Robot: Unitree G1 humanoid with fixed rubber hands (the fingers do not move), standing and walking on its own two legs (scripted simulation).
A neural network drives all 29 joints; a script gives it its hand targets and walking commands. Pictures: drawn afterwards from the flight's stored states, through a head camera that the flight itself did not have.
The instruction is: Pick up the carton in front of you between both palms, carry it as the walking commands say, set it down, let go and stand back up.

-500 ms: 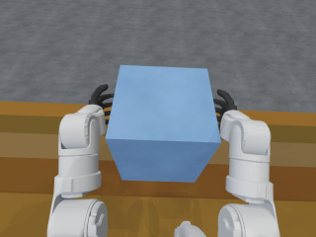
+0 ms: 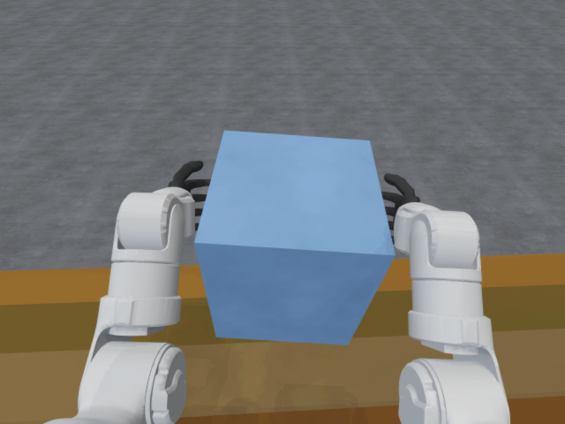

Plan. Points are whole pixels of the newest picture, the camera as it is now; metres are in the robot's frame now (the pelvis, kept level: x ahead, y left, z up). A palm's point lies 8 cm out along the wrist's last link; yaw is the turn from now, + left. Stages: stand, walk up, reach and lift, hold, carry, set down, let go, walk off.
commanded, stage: carry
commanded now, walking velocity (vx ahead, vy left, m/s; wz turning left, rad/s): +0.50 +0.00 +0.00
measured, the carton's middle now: (289, 243) +0.38 -0.02 +0.07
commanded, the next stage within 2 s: none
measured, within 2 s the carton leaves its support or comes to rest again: neither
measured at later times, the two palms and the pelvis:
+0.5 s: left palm (206, 188) +0.72 +0.17 -0.12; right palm (317, 175) +0.76 -0.13 -0.12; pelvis +0.39 -0.04 -0.18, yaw +0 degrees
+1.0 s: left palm (239, 136) +1.16 +0.11 -0.26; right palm (317, 134) +1.16 -0.19 -0.25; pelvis +0.81 -0.03 -0.38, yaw +0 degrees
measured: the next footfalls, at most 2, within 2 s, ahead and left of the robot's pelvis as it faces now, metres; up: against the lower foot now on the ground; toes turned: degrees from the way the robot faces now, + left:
right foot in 0.22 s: +0.31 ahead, -0.08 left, -0.13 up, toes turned +1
left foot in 0.58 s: +0.62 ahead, +0.03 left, -0.28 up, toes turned +1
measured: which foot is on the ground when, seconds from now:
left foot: down 0.00-0.22, up 0.24-0.56, down 0.58-0.96, up 0.98-1.00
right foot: up 0.00-0.20, down 0.22-0.58, up 0.60-0.94, down 0.96-1.00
